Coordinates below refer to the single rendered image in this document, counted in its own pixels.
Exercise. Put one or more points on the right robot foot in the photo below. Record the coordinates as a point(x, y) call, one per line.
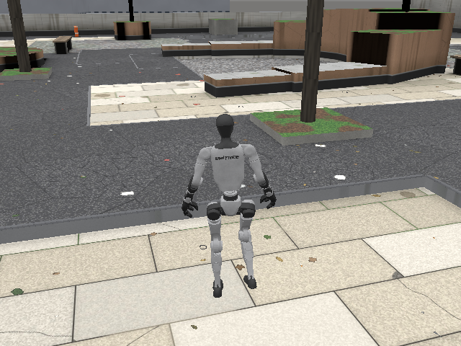
point(251, 283)

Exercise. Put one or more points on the humanoid robot torso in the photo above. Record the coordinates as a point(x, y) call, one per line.
point(228, 171)

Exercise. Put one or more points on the robot right upper arm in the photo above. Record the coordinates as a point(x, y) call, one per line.
point(255, 163)

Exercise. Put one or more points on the robot right hand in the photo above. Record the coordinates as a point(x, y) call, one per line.
point(273, 199)

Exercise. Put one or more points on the robot left hand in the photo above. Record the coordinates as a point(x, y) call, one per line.
point(189, 206)

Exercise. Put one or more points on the robot left upper arm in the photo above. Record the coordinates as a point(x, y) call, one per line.
point(205, 153)

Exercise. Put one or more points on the right robot forearm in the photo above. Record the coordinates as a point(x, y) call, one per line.
point(266, 186)

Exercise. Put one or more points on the left robot forearm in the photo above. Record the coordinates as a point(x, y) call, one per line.
point(191, 190)

